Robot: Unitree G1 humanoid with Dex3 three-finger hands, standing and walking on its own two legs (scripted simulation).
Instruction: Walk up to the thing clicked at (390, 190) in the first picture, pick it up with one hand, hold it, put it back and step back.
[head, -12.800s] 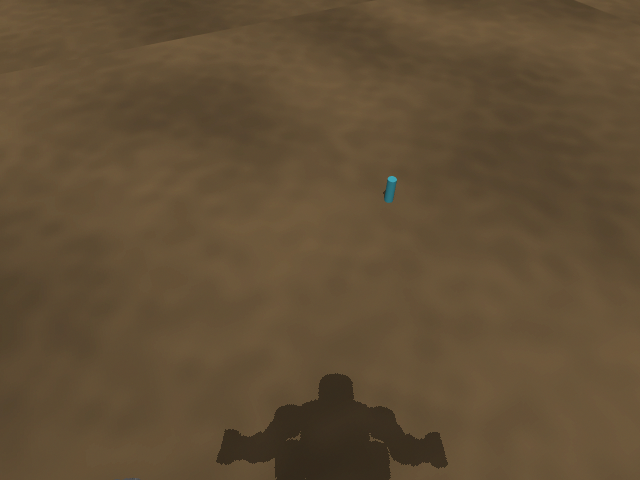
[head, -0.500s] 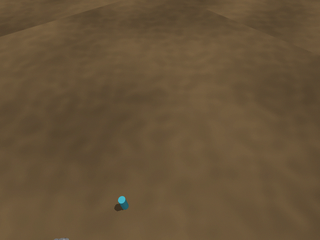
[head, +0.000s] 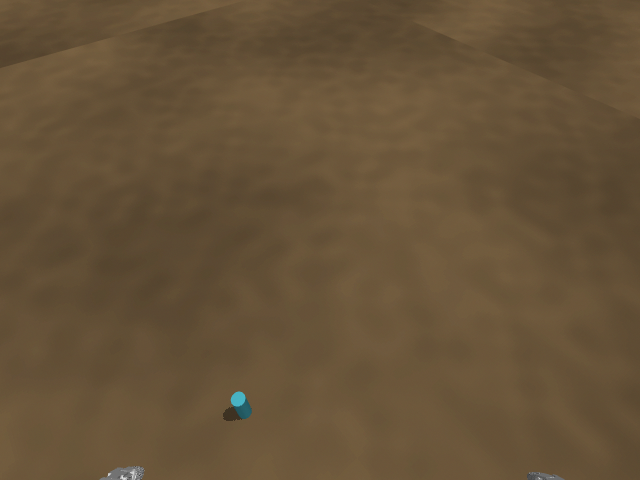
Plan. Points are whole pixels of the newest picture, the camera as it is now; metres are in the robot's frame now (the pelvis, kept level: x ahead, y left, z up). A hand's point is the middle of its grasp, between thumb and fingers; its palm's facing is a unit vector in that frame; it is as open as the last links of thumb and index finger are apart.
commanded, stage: stand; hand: left
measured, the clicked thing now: (241, 405) +0.40 +0.26 -0.72
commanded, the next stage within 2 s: rise first in 1.88 s
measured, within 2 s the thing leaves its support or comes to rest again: neither
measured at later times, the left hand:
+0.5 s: hand out of the picture +0.05 +0.25 -0.16, palm faces -0.03 -0.94 -0.34, open 7.3 cm
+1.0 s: hand out of the picture +0.07 +0.25 -0.16, palm faces -0.03 -0.94 -0.34, open 7.3 cm
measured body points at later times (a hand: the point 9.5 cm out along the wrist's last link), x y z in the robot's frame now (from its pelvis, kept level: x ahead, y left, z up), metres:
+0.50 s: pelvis -0.01 +0.00 +0.00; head +0.00 -0.01 +0.45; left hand +0.05 +0.30 -0.13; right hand +0.06 -0.31 -0.14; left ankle -0.01 +0.12 -0.75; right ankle +0.00 -0.13 -0.75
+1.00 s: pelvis +0.00 +0.00 +0.00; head +0.01 +0.00 +0.45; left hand +0.07 +0.30 -0.13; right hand +0.07 -0.31 -0.13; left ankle -0.01 +0.12 -0.75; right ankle +0.00 -0.13 -0.75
